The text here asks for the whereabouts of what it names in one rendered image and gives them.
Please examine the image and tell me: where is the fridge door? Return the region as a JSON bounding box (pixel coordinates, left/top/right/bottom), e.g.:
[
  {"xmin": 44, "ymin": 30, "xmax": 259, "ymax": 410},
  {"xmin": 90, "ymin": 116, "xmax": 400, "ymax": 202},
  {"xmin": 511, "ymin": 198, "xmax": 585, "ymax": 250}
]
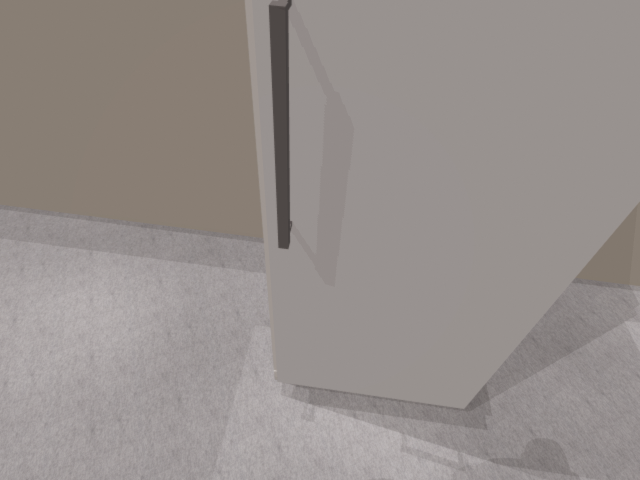
[{"xmin": 252, "ymin": 0, "xmax": 640, "ymax": 409}]

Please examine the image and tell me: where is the handle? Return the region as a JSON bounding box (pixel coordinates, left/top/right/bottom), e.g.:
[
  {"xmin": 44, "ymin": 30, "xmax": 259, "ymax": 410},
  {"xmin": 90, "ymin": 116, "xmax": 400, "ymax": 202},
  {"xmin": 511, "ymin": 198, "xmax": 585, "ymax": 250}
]
[{"xmin": 269, "ymin": 0, "xmax": 292, "ymax": 249}]

